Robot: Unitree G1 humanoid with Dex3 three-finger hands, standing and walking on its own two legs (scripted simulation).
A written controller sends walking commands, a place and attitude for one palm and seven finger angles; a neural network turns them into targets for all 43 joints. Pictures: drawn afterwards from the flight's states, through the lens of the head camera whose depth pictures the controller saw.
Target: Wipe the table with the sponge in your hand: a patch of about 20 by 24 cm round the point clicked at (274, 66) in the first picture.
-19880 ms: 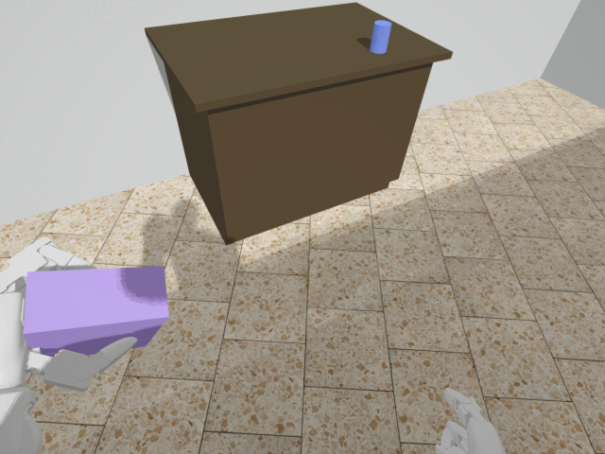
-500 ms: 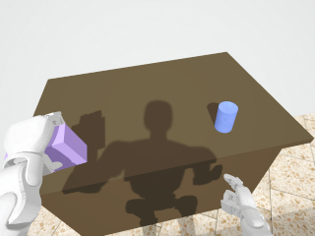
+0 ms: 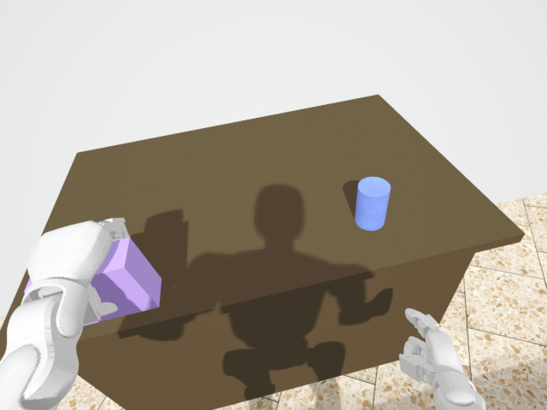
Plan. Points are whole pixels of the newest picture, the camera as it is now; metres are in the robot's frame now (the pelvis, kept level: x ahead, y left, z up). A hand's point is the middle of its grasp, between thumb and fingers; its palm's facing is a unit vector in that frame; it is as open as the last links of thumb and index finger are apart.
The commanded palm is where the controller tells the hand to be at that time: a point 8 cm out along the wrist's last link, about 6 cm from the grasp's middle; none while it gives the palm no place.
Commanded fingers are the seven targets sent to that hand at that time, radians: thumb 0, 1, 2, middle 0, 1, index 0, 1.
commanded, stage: move the sponge above the wiping area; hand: left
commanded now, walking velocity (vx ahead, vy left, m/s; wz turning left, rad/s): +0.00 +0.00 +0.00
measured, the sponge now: (106, 290) +0.22 +0.29 +0.09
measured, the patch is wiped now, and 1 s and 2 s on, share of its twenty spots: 0.00 0.00 0.00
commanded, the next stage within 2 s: none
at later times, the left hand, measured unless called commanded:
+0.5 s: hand (113, 271) +0.24 +0.29 +0.10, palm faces -0.01 -0.09 -1.00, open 9.5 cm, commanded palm +0.22 +0.29 +0.19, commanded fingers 0.00 0.10 1.30 -1.20 -1.60 -1.20 -1.60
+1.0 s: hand (121, 262) +0.26 +0.29 +0.10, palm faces +0.06 -0.06 -1.00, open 9.5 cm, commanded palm +0.23 +0.28 +0.17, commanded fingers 0.00 0.10 1.30 -1.20 -1.60 -1.20 -1.60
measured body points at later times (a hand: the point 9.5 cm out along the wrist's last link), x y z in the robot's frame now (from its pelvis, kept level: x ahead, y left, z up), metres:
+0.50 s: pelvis +0.01 +0.01 +0.00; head +0.00 -0.03 +0.45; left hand +0.24 +0.29 +0.16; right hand +0.25 -0.19 -0.08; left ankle +0.06 +0.14 -0.74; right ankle +0.00 -0.10 -0.74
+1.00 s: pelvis +0.01 +0.01 +0.00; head -0.01 -0.02 +0.45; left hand +0.25 +0.29 +0.16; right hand +0.26 -0.16 -0.08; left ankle +0.06 +0.14 -0.74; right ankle +0.00 -0.10 -0.74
